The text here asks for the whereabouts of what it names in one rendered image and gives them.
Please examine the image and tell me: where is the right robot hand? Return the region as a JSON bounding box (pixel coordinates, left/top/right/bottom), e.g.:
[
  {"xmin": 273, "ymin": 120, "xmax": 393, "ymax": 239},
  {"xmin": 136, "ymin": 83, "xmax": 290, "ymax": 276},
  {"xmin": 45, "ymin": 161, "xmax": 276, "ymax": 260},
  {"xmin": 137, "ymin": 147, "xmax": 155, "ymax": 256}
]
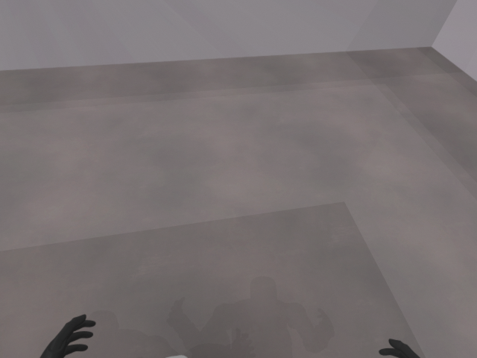
[{"xmin": 379, "ymin": 339, "xmax": 420, "ymax": 358}]

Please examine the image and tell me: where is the left robot hand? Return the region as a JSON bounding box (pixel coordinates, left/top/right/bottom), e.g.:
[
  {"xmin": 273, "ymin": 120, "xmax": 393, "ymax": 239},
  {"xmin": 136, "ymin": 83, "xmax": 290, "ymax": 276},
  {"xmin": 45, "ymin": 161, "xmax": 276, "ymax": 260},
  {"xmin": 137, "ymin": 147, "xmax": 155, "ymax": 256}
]
[{"xmin": 40, "ymin": 314, "xmax": 96, "ymax": 358}]

